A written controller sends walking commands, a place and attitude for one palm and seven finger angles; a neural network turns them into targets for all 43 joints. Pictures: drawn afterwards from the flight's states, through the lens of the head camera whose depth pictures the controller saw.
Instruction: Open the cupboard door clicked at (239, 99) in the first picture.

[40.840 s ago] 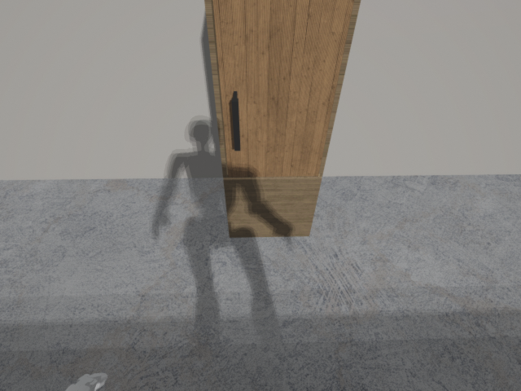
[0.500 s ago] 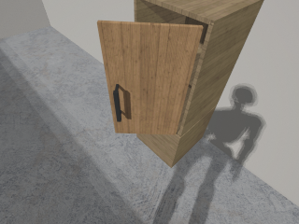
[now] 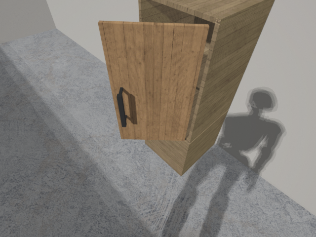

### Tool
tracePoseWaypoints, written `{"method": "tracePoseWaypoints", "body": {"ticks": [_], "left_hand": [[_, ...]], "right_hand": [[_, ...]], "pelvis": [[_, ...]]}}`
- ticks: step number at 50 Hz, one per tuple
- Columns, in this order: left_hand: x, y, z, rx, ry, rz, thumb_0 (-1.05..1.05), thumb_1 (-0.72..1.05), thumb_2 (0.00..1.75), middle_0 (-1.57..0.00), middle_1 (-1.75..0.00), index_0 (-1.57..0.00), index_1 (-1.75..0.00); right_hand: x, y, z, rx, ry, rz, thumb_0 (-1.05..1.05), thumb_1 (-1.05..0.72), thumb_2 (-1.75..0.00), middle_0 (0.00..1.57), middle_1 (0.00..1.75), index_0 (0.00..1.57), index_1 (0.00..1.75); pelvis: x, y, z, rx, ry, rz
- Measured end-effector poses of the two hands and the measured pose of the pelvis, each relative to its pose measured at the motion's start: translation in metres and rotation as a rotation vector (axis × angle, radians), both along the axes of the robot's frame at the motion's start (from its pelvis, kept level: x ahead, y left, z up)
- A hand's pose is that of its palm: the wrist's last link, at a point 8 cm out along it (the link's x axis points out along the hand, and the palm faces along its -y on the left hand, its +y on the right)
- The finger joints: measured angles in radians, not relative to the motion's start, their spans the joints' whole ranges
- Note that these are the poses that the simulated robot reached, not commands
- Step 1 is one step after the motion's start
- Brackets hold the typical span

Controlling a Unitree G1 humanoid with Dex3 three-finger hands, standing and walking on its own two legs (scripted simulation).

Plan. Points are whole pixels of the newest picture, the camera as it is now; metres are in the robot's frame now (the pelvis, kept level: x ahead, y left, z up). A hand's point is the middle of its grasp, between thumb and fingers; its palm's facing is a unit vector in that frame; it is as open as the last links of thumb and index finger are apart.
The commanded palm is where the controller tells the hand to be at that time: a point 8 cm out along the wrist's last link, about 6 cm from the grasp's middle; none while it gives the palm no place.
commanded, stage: come to a stop and stand still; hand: left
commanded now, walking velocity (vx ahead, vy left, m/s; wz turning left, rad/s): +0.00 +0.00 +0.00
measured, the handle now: (122, 108) +0.61 +0.19 -0.09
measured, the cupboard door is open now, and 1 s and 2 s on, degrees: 45 45 45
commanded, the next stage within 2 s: look again from close up in 0.40 s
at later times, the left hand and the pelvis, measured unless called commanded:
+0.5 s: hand out of the picture -0.01 +0.13 -0.18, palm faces +0.03 -0.99 -0.14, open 7.4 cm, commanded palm none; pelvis +0.01 -0.02 +0.00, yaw +0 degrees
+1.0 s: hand out of the picture +0.05 +0.17 -0.18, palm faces +0.00 -0.98 -0.20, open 7.4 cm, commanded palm none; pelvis +0.04 +0.00 -0.01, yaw +0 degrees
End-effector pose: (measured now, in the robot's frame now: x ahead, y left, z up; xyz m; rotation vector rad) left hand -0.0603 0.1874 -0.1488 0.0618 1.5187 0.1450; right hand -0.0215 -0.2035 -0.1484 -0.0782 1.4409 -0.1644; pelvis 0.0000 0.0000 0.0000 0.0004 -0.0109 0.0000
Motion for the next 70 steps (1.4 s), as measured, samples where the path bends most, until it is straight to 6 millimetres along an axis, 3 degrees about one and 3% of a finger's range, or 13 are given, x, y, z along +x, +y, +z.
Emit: {"method": "tracePoseWaypoints", "body": {"ticks": [12, 25, 31, 39, 47, 56, 58, 61, 65, 68, 70], "left_hand": [[0.031, -0.012, -0.003, -0.011, -0.067, -0.028, 0.01, 0.91, 0.90, -0.20, -0.30, -0.19, -0.30], [0.049, -0.006, -0.001, 0.011, -0.083, -0.040, 0.01, 0.91, 0.90, -0.20, -0.30, -0.19, -0.30], [0.056, 0.007, -0.004, 0.039, -0.097, -0.064, 0.01, 0.91, 0.90, -0.20, -0.30, -0.20, -0.30], [0.085, 0.027, 0.001, 0.084, -0.157, -0.064, 0.01, 0.91, 0.90, -0.20, -0.30, -0.20, -0.30], [0.105, 0.032, 0.000, 0.081, -0.171, -0.080, 0.01, 0.91, 0.90, -0.20, -0.30, -0.19, -0.30], [0.109, 0.030, -0.005, 0.060, -0.150, -0.085, 0.01, 0.91, 0.90, -0.20, -0.30, -0.20, -0.30], [0.132, 0.041, 0.012, 0.097, -0.292, 0.005, 0.02, 0.93, 0.90, -0.21, -0.31, -0.20, -0.31], [0.192, 0.055, 0.068, 0.192, -0.687, 0.035, 0.03, 0.92, 0.89, -0.21, -0.32, -0.20, -0.32], [0.260, 0.049, 0.130, 0.187, -1.135, 0.015, 0.03, 0.86, 0.87, -0.21, -0.35, -0.20, -0.35], [0.281, 0.036, 0.142, 0.091, -1.379, -0.011, 0.02, 0.80, 0.84, -0.21, -0.38, -0.20, -0.38], [0.279, 0.026, 0.133, 0.014, -1.487, -0.052, 0.01, 0.76, 0.83, -0.21, -0.41, -0.20, -0.41]], "right_hand": [[0.000, -0.009, 0.003, -0.003, 0.001, -0.009, 0.01, -0.91, -0.90, 0.20, 0.30, 0.20, 0.30], [0.003, -0.009, 0.002, 0.006, 0.015, -0.010, 0.00, -0.91, -0.90, 0.20, 0.30, 0.20, 0.30], [0.016, -0.014, -0.006, 0.003, -0.017, 0.028, 0.01, -0.91, -0.90, 0.20, 0.30, 0.20, 0.30], [0.043, -0.013, -0.011, -0.002, -0.069, 0.057, 0.02, -0.92, -0.90, 0.20, 0.30, 0.20, 0.30], [0.061, -0.019, -0.003, -0.030, -0.085, 0.064, 0.02, -0.93, -0.90, 0.20, 0.30, 0.20, 0.30], [0.075, -0.024, 0.004, -0.061, -0.084, 0.072, 0.01, -0.92, -0.90, 0.20, 0.30, 0.20, 0.30], [0.086, -0.028, 0.011, -0.082, -0.177, 0.070, 0.01, -0.92, -0.90, 0.20, 0.30, 0.20, 0.30], [0.112, -0.036, 0.021, -0.106, -0.372, 0.090, 0.01, -0.92, -0.90, 0.20, 0.30, 0.20, 0.30], [0.156, -0.047, 0.024, -0.106, -0.582, 0.160, 0.01, -0.91, -0.90, 0.20, 0.30, 0.20, 0.30], [0.188, -0.057, 0.027, -0.121, -0.699, 0.194, 0.01, -0.91, -0.90, 0.20, 0.30, 0.20, 0.30], [0.207, -0.063, 0.031, -0.132, -0.766, 0.219, 0.01, -0.91, -0.90, 0.20, 0.30, 0.20, 0.30]], "pelvis": [[0.005, -0.012, 0.000, -0.001, 0.000, -0.005], [0.012, -0.015, 0.001, -0.002, 0.000, -0.007], [0.015, -0.010, -0.007, -0.021, 0.013, 0.014], [0.030, -0.002, -0.008, -0.005, 0.008, 0.011], [0.038, -0.002, -0.006, 0.003, 0.008, -0.002], [0.043, -0.002, -0.005, -0.006, 0.010, -0.001], [0.042, -0.002, -0.006, -0.003, 0.019, 0.007], [0.039, -0.004, -0.008, 0.019, 0.030, 0.033], [0.027, -0.007, -0.021, 0.020, 0.058, 0.086], [0.021, -0.014, -0.037, 0.010, 0.128, 0.074], [0.017, -0.022, -0.050, 0.011, 0.166, 0.065]]}}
